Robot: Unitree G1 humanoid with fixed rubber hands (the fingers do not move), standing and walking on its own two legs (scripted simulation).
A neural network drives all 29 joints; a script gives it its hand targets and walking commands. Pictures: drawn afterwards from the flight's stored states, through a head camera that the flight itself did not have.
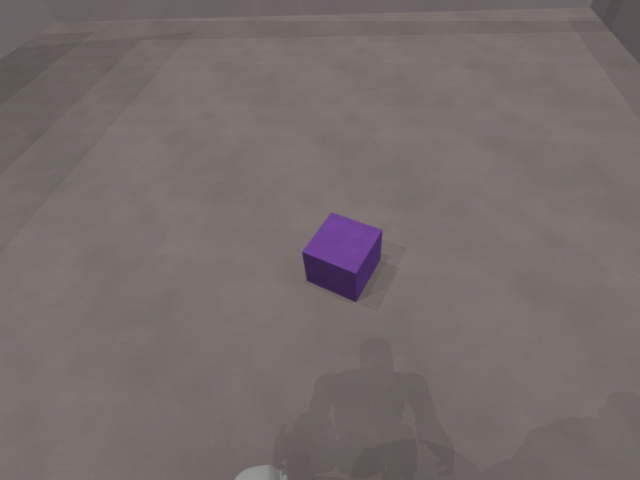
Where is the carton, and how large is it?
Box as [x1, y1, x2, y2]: [302, 212, 381, 301]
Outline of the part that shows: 331,212 302,251 306,277 308,281 356,301 379,260 381,230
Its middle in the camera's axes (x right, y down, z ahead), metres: +0.09 +0.07 +1.47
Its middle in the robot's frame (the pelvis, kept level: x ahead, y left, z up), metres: +0.97 -0.03 -0.69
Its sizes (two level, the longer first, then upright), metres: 0.223 0.216 0.183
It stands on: the floor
